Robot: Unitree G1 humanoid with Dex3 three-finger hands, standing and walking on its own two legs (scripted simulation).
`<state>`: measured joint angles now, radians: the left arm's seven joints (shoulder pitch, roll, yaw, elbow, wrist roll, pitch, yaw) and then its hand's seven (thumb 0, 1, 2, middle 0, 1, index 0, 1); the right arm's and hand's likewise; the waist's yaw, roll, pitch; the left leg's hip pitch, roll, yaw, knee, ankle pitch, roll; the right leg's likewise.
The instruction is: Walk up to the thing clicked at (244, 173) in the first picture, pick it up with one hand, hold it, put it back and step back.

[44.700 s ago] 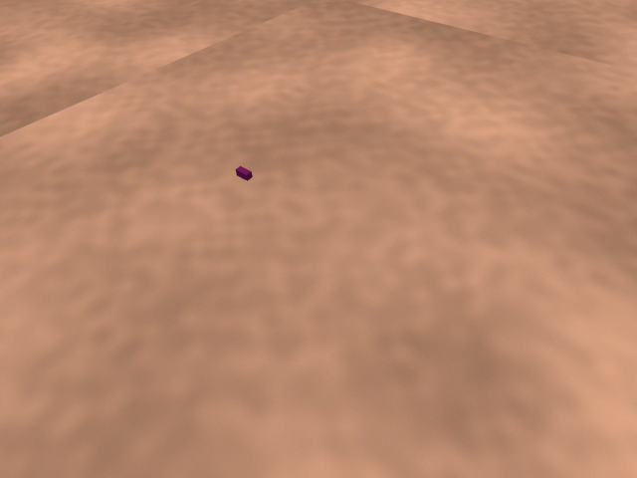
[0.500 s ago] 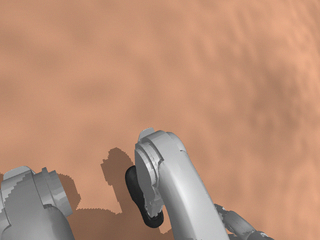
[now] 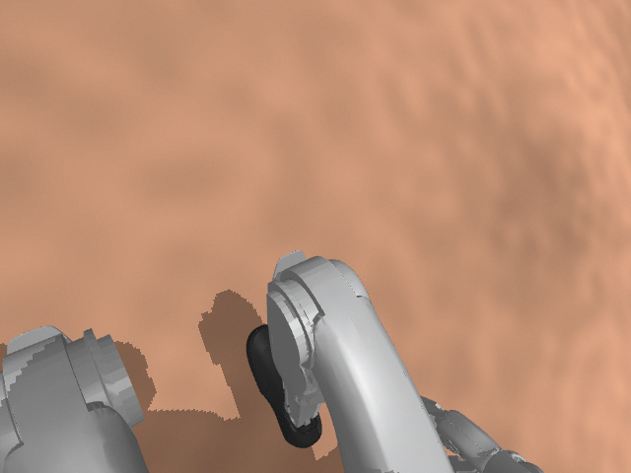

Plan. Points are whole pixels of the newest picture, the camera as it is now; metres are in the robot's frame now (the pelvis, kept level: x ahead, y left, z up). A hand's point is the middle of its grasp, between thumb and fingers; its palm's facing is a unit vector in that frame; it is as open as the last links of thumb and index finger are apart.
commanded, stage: open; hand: left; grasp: from above
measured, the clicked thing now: out of the picture +0.44 +0.34 -0.28
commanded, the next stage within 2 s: withdraw in 0.22 s
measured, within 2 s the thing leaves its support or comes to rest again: neither
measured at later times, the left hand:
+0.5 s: hand out of the picture +0.44 +0.34 -0.23, palm faces -0.39 -0.11 -0.91, open 12.7 cm
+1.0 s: hand out of the picture +0.41 +0.35 -0.09, palm faces -0.51 -0.15 -0.85, open 13.4 cm
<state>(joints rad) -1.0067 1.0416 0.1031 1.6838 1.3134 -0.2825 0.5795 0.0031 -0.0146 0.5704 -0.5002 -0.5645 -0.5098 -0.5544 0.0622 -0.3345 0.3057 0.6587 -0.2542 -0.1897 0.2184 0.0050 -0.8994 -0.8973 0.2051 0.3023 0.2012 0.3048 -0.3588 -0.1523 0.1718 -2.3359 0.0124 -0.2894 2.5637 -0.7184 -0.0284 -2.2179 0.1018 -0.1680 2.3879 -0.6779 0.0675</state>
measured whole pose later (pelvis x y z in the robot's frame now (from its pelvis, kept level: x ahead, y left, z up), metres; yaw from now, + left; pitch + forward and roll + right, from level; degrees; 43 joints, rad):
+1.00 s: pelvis -0.01 -0.01 +0.05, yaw +6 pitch +32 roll -9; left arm -0.94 0.77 -0.01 1.25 1.09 -0.14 0.12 0.00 -0.38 0.89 -0.20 -0.87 -0.20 -0.87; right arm 0.14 -0.33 0.12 0.64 -0.10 -0.02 0.17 0.01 -0.90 -0.90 0.20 0.30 0.20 0.30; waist -0.20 0.02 0.00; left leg -2.25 0.00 -0.17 2.33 -0.65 -0.02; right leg -2.15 0.05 -0.09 2.24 -0.67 0.04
